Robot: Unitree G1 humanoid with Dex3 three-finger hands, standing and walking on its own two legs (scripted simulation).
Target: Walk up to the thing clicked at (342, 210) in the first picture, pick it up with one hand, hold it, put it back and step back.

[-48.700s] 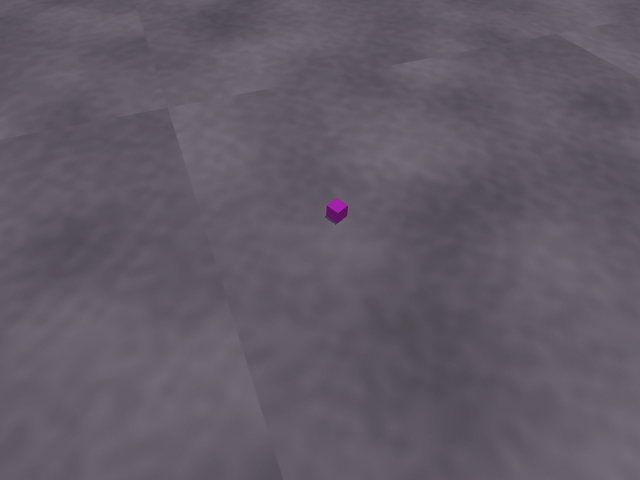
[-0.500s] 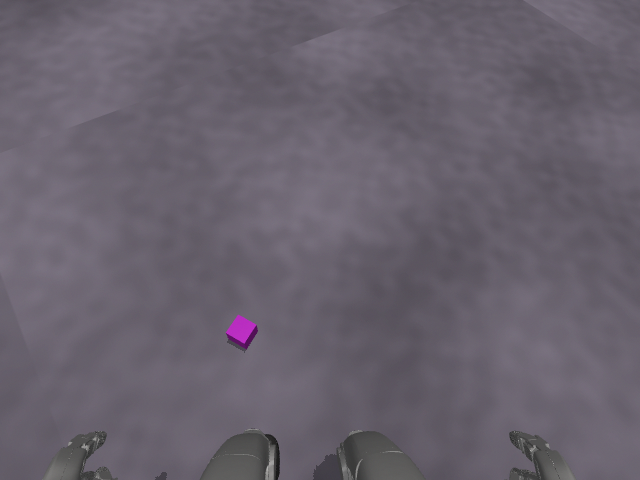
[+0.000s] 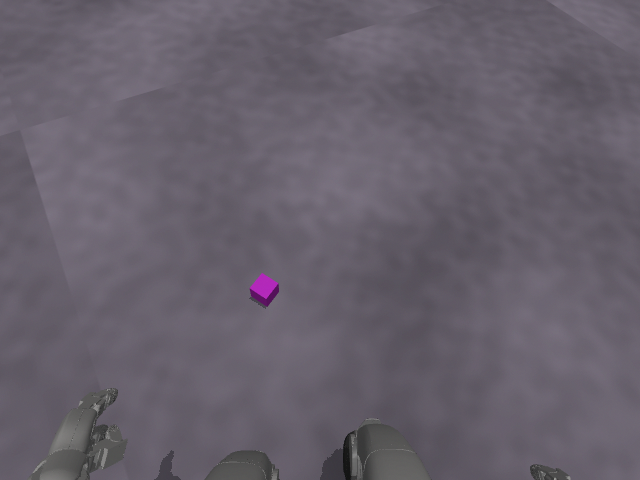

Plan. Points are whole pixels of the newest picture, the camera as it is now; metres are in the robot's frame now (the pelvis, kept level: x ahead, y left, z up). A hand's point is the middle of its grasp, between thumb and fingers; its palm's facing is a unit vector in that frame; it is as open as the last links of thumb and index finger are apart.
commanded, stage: step back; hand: left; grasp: from above
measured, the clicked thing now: (264, 289) +0.64 +0.14 -0.72
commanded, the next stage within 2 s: none
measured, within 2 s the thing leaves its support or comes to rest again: neither
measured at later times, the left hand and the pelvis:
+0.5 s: hand out of the picture -0.09 +0.24 -0.14, palm faces -0.10 -0.91 -0.40, open 7.4 cm; pelvis -0.17 -0.02 +0.00, yaw -5 degrees
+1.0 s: hand out of the picture -0.21 +0.23 -0.14, palm faces -0.01 -0.95 -0.33, open 7.4 cm; pelvis -0.34 -0.03 +0.01, yaw -1 degrees
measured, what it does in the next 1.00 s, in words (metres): walks backwards: right foot, then left foot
